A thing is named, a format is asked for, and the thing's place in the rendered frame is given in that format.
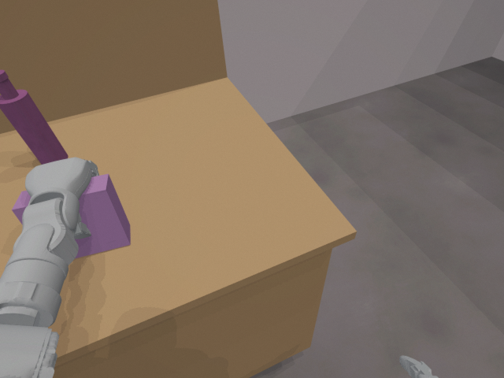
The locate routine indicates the robot left upper arm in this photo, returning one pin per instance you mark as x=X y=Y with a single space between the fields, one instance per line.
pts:
x=27 y=351

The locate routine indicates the right robot hand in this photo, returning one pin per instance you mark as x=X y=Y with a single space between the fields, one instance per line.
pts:
x=415 y=368

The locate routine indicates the sponge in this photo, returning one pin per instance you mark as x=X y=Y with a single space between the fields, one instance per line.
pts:
x=101 y=211

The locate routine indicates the table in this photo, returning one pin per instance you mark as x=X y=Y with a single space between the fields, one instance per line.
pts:
x=231 y=237

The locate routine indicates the robot left forearm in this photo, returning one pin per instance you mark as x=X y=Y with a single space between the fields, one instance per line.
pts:
x=31 y=283

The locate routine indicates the left robot hand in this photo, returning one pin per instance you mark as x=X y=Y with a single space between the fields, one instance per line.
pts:
x=72 y=174

